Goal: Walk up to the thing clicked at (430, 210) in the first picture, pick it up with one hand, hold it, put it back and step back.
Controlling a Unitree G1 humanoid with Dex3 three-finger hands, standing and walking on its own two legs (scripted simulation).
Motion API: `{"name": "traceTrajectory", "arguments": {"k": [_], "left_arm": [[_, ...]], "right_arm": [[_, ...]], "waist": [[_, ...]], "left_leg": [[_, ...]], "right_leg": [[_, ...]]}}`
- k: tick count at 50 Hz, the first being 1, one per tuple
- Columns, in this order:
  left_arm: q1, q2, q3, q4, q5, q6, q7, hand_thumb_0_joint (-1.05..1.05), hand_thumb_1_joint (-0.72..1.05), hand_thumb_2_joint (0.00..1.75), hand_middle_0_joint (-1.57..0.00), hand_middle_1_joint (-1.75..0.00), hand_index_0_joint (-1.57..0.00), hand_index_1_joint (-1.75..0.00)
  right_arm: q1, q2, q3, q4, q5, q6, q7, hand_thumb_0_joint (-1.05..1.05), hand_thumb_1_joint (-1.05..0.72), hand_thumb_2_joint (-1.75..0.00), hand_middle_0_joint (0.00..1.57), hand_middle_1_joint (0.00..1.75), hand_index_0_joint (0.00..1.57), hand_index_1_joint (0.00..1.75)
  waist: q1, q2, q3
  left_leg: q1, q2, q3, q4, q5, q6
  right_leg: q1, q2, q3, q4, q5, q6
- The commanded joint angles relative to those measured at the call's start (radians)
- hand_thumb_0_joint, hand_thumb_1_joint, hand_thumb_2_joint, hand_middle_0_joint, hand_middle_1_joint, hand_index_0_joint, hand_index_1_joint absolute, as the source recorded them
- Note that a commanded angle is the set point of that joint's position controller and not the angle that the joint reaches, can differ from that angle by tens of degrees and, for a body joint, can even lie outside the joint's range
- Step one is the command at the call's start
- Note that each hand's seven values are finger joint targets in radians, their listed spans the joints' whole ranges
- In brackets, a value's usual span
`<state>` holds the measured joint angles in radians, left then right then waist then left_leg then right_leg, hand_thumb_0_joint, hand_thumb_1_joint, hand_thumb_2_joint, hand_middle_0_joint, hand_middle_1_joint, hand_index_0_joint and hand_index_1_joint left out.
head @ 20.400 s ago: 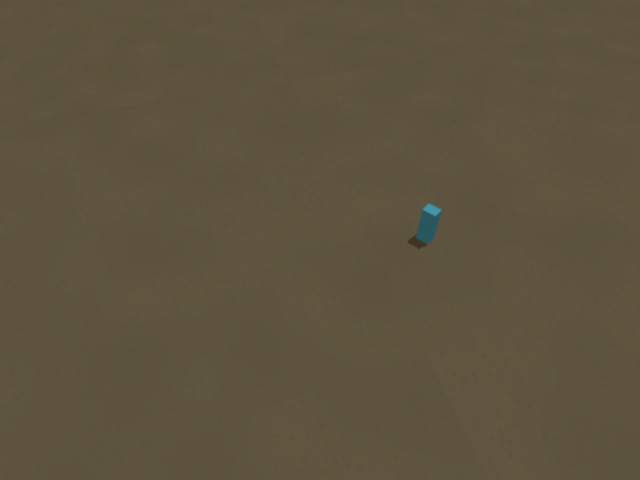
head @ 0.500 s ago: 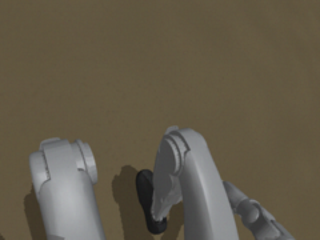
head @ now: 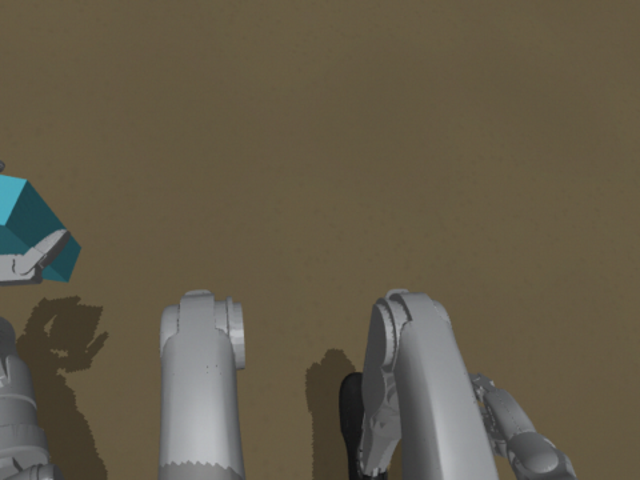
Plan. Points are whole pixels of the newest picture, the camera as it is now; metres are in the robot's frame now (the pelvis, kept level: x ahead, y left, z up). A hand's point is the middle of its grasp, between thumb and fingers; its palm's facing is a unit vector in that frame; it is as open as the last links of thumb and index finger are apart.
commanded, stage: hold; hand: left
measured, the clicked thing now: (20, 233) +0.37 +0.36 -0.06
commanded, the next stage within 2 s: none
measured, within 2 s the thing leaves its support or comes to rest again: neither
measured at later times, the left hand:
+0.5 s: hand out of the picture +0.35 +0.30 +0.20, palm faces +0.47 -0.88 -0.05, open 10.5 cm
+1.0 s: hand out of the picture +0.37 +0.27 +0.33, palm faces +0.51 -0.86 -0.05, open 10.5 cm
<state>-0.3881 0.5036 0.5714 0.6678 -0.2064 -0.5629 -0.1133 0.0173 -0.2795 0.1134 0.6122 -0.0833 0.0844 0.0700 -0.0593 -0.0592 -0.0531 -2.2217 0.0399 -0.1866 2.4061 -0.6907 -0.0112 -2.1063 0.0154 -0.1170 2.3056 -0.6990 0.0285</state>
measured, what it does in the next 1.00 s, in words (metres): rises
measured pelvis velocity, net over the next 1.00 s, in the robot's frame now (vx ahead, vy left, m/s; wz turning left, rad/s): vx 0.06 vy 0.00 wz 0.15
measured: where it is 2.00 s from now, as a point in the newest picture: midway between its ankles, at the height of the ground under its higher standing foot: (291, 466)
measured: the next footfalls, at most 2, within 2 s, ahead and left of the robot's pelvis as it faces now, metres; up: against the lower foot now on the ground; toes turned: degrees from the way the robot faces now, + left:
none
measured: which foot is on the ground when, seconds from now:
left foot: down 0.00-1.00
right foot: down 0.00-1.00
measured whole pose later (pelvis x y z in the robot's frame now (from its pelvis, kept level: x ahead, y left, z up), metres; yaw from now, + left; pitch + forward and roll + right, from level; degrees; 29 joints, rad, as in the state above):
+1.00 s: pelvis +0.06 +0.00 +0.31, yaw +9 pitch +20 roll -3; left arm -0.11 0.17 0.25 0.30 -0.10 -0.31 0.16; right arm 0.19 -0.19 0.00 0.62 -0.02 -0.02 -0.05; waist -0.03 0.01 -0.14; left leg -1.12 0.05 -0.05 1.34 -0.57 -0.01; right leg -1.05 -0.01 -0.05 1.28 -0.58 0.02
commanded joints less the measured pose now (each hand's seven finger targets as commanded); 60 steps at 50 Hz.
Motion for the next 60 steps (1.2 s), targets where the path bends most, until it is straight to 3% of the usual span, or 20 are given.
{"name": "traceTrajectory", "arguments": {"k": [1, 5, 8, 9, 12, 15, 17, 18, 20, 23, 26, 28, 29, 32, 35, 36, 48, 54, 56, 60], "left_arm": [[-0.229, 0.244, 0.04, -0.393, -0.04, -0.032, 0.013, 0.0, 0.13, 1.18, -1.14, -1.38, -1.21, -1.33], [-0.11, 0.155, 0.01, -0.394, -0.049, 0.046, 0.028, 0.0, 0.14, 1.17, -1.14, -1.37, -1.21, -1.32], [-0.088, 0.131, -0.006, -0.507, -0.051, 0.09, 0.045, 0.0, 0.16, 1.16, -1.11, -1.36, -1.19, -1.3], [-0.093, 0.148, 0.009, -0.583, -0.051, 0.102, 0.056, 0.0, 0.17, 1.15, -1.11, -1.35, -1.19, -1.29], [0.02, 0.052, -0.039, -0.607, -0.056, 0.159, 0.086, 0.0, 0.2, 1.17, -1.13, -1.35, -1.21, -1.3], [0.041, 0.058, -0.032, -0.687, -0.045, 0.184, 0.116, 0.0, 0.22, 1.19, -1.15, -1.36, -1.22, -1.31], [0.094, -0.007, -0.09, -0.72, -0.041, 0.197, 0.119, 0.0, 0.26, 1.22, -1.17, -1.39, -1.24, -1.34], [0.09, 0.001, -0.084, -0.736, -0.04, 0.203, 0.126, 0.0, 0.28, 1.23, -1.18, -1.38, -1.24, -1.34], [0.102, 0.003, -0.081, -0.74, -0.027, 0.206, 0.142, 0.0, 0.32, 1.24, -1.2, -1.39, -1.27, -1.35], [0.153, -0.077, -0.145, -0.756, -0.025, 0.212, 0.154, 0.0, 0.33, 1.27, -1.22, -1.42, -1.29, -1.38], [0.132, -0.091, -0.17, -0.731, -0.007, 0.211, 0.174, 0.0, 0.31, 1.26, -1.22, -1.41, -1.28, -1.37], [0.135, -0.11, -0.173, -0.709, 0.006, 0.209, 0.195, 0.0, 0.35, 1.27, -1.25, -1.43, -1.31, -1.39], [0.116, -0.131, -0.205, -0.716, 0.018, 0.206, 0.205, 0.0, 0.34, 1.27, -1.25, -1.42, -1.31, -1.38], [0.092, -0.124, -0.195, -0.676, 0.04, 0.197, 0.234, 0.0, 0.38, 1.29, -1.26, -1.43, -1.32, -1.39], [0.099, -0.153, -0.243, -0.677, 0.058, 0.183, 0.237, 0.0, 0.37, 1.26, -1.25, -1.41, -1.31, -1.37], [0.122, -0.152, -0.24, -0.663, 0.065, 0.183, 0.241, 0.0, 0.35, 1.25, -1.25, -1.4, -1.31, -1.36], [0.082, -0.187, -0.277, -0.608, 0.097, 0.162, 0.284, 0.0, 0.19, 1.15, -1.17, -1.31, -1.22, -1.28], [0.05, -0.22, -0.327, -0.575, 0.114, 0.153, 0.291, 0.0, 0.19, 1.15, -1.18, -1.31, -1.22, -1.28], [0.05, -0.202, -0.308, -0.567, 0.116, 0.15, 0.3, 0.0, 0.17, 1.14, -1.15, -1.29, -1.2, -1.27], [0.034, -0.22, -0.319, -0.551, 0.12, 0.148, 0.311, 0.0, 0.16, 1.14, -1.15, -1.29, -1.19, -1.27]], "right_arm": [[0.092, -0.232, -0.145, -0.074, 0.042, -0.033, -0.042, 0.0, -0.88, -0.89, 0.2, 0.3, 0.2, 0.3], [0.099, -0.208, -0.17, -0.093, 0.072, -0.045, -0.06, 0.0, -0.89, -0.89, 0.2, 0.3, 0.2, 0.3], [0.109, -0.188, -0.179, -0.107, 0.086, -0.052, -0.074, 0.0, -0.89, -0.89, 0.2, 0.3, 0.2, 0.3], [0.122, -0.184, -0.183, -0.112, 0.091, -0.054, -0.076, 0.0, -0.88, -0.89, 0.2, 0.3, 0.2, 0.3], [0.112, -0.158, -0.183, -0.131, 0.11, -0.06, -0.086, 0.0, -0.88, -0.89, 0.2, 0.3, 0.2, 0.3], [0.126, -0.153, -0.19, -0.126, 0.118, -0.067, -0.098, 0.0, -0.88, -0.89, 0.2, 0.3, 0.2, 0.3], [0.118, -0.14, -0.193, -0.134, 0.12, -0.074, -0.103, 0.0, -0.88, -0.89, 0.2, 0.3, 0.2, 0.3], [0.119, -0.137, -0.192, -0.135, 0.122, -0.08, -0.107, 0.0, -0.88, -0.89, 0.2, 0.3, 0.2, 0.3], [0.122, -0.13, -0.195, -0.136, 0.121, -0.089, -0.115, 0.0, -0.87, -0.89, 0.2, 0.3, 0.2, 0.3], [0.132, -0.111, -0.19, -0.139, 0.12, -0.104, -0.118, 0.0, -0.87, -0.89, 0.2, 0.3, 0.2, 0.3], [0.145, -0.104, -0.19, -0.129, 0.115, -0.12, -0.125, 0.0, -0.87, -0.89, 0.2, 0.3, 0.2, 0.3], [0.151, -0.102, -0.191, -0.13, 0.109, -0.128, -0.125, 0.0, -0.86, -0.88, 0.2, 0.3, 0.2, 0.3], [0.152, -0.093, -0.188, -0.128, 0.107, -0.132, -0.126, 0.0, -0.86, -0.88, 0.2, 0.3, 0.2, 0.3], [0.163, -0.095, -0.192, -0.123, 0.096, -0.137, -0.132, 0.0, -0.85, -0.88, 0.2, 0.3, 0.2, 0.3], [0.173, -0.087, -0.187, -0.119, 0.089, -0.143, -0.132, 0.0, -0.85, -0.88, 0.2, 0.3, 0.2, 0.3], [0.183, -0.085, -0.188, -0.12, 0.086, -0.144, -0.133, 0.0, -0.86, -0.88, 0.2, 0.3, 0.2, 0.3], [0.206, -0.059, -0.173, -0.097, 0.068, -0.144, -0.134, 0.0, -0.87, -0.88, 0.2, 0.3, 0.2, 0.3], [0.21, -0.052, -0.169, -0.093, 0.058, -0.146, -0.135, 0.0, -0.87, -0.89, 0.2, 0.3, 0.2, 0.3], [0.209, -0.052, -0.168, -0.09, 0.058, -0.143, -0.137, 0.0, -0.87, -0.88, 0.2, 0.3, 0.2, 0.3], [0.199, -0.05, -0.166, -0.092, 0.054, -0.141, -0.139, 0.0, -0.88, -0.89, 0.2, 0.3, 0.2, 0.3]], "waist": [[0.022, 0.286, -0.696], [0.03, 0.206, -0.699], [0.037, 0.188, -0.738], [0.05, 0.187, -0.765], [0.049, 0.148, -0.727], [0.057, 0.159, -0.731], [0.046, 0.185, -0.702], [0.049, 0.179, -0.683], [0.042, 0.174, -0.658], [0.026, 0.175, -0.63], [0.018, 0.158, -0.568], [0.027, 0.157, -0.563], [0.026, 0.164, -0.55], [0.025, 0.163, -0.531], [0.034, 0.168, -0.53], [0.036, 0.163, -0.547], [0.03, 0.112, -0.481], [0.025, 0.122, -0.429], [0.031, 0.11, -0.424], [0.034, 0.114, -0.381]], "left_leg": [[0.532, -0.003, 0.093, -0.409, 0.052, 0.027], [0.573, -0.004, 0.103, -0.479, 0.064, 0.033], [0.62, -0.003, 0.114, -0.528, 0.102, 0.037], [0.646, -0.004, 0.115, -0.548, 0.12, 0.038], [0.694, -0.005, 0.116, -0.628, 0.114, 0.039], [0.806, -0.002, 0.113, -0.696, 0.172, 0.036], [0.868, -0.002, 0.109, -0.747, 0.188, 0.032], [0.887, -0.001, 0.109, -0.772, 0.184, 0.032], [0.928, -0.003, 0.108, -0.827, 0.178, 0.031], [1.007, -0.005, 0.107, -0.896, 0.213, 0.028], [1.029, -0.008, 0.121, -0.943, 0.225, 0.031], [1.087, -0.007, 0.11, -0.991, 0.235, 0.026], [1.11, -0.007, 0.109, -1.009, 0.225, 0.023], [1.169, -0.009, 0.111, -1.068, 0.25, 0.021], [1.251, -0.009, 0.111, -1.116, 0.297, 0.015], [1.276, -0.012, 0.119, -1.122, 0.347, 0.016], [1.424, -0.019, 0.133, -1.275, 0.437, 0.018], [1.501, -0.021, 0.138, -1.357, 0.413, 0.013], [1.515, -0.022, 0.143, -1.376, 0.421, 0.015], [1.548, -0.022, 0.142, -1.426, 0.394, 0.012]], "right_leg": [[0.31, 0.031, -0.001, -0.329, 0.116, -0.067], [0.385, 0.023, 0.032, -0.43, 0.105, -0.059], [0.498, 0.015, 0.051, -0.497, 0.141, -0.053], [0.538, 0.012, 0.057, -0.519, 0.155, -0.051], [0.603, 0.013, 0.06, -0.596, 0.139, -0.05], [0.671, 0.012, 0.062, -0.646, 0.194, -0.051], [0.674, 0.013, 0.063, -0.679, 0.202, -0.053], [0.696, 0.012, 0.066, -0.707, 0.199, -0.052], [0.745, 0.011, 0.068, -0.76, 0.196, -0.05], [0.806, 0.009, 0.069, -0.822, 0.228, -0.047], [0.87, 0.006, 0.078, -0.884, 0.248, -0.044], [0.896, 0.002, 0.074, -0.909, 0.252, -0.046], [0.901, 0.001, 0.074, -0.926, 0.243, -0.047], [0.96, -0.004, 0.076, -0.981, 0.27, -0.047], [1.01, -0.007, 0.071, -1.017, 0.307, -0.048], [1.051, -0.006, 0.069, -1.035, 0.351, -0.048], [1.276, -0.009, 0.07, -1.204, 0.463, -0.043], [1.326, -0.007, 0.064, -1.279, 0.443, -0.042], [1.359, -0.009, 0.066, -1.304, 0.457, -0.039], [1.376, -0.006, 0.06, -1.34, 0.428, -0.04]]}}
